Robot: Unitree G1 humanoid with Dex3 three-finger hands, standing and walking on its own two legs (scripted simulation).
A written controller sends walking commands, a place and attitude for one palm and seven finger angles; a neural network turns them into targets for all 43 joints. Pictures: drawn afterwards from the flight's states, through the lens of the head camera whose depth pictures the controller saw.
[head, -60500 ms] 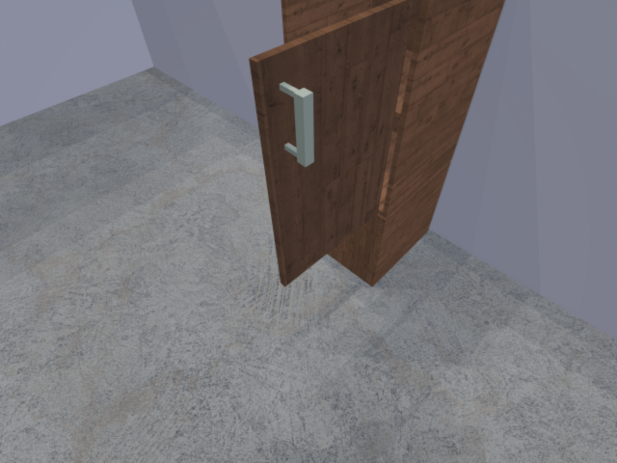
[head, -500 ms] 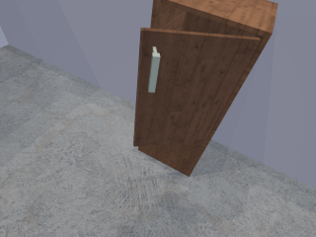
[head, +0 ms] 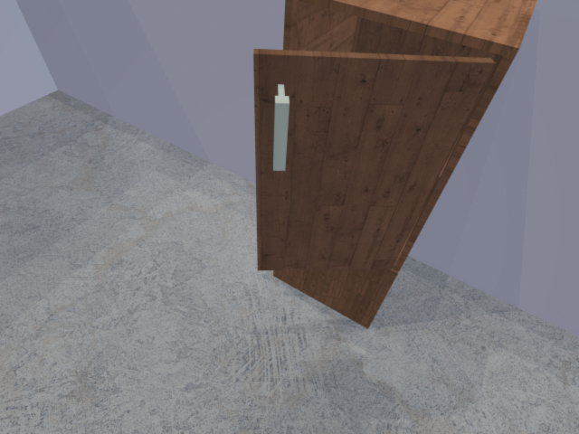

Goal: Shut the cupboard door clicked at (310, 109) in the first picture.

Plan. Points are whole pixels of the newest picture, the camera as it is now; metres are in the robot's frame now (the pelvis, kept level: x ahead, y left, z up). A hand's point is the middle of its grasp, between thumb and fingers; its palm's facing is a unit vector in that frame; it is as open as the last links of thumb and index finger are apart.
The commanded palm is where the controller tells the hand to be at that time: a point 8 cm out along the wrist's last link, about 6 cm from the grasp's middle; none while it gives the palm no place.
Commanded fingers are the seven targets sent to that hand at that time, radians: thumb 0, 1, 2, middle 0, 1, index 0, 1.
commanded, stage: look again from close up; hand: left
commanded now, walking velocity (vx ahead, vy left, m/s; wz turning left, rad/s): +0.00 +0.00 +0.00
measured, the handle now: (280, 128) +0.55 +0.06 +0.13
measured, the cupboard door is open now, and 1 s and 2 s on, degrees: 34 34 34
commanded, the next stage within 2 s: shuffle to correct the standing spot in 0.14 s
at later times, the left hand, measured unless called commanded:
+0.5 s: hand out of the picture +0.02 +0.11 -0.19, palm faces +0.06 -0.99 -0.15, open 7.4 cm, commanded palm none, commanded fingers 0.00 0.90 0.90 -0.20 -0.30 -0.20 -0.30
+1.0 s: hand out of the picture +0.06 +0.06 -0.20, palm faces +0.12 -0.99 -0.10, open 7.4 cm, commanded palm none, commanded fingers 0.00 0.90 0.90 -0.20 -0.30 -0.20 -0.30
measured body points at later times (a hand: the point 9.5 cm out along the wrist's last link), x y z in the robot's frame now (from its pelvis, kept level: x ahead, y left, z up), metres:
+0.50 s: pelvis +0.04 -0.05 -0.01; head +0.05 -0.04 +0.44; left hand +0.02 +0.16 -0.17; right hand +0.02 -0.26 -0.16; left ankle -0.01 +0.03 -0.74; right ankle +0.00 -0.16 -0.74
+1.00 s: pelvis +0.11 -0.09 -0.01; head +0.13 -0.05 +0.43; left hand +0.05 +0.11 -0.19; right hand +0.20 -0.32 -0.14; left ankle +0.13 +0.00 -0.74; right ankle +0.04 -0.21 -0.65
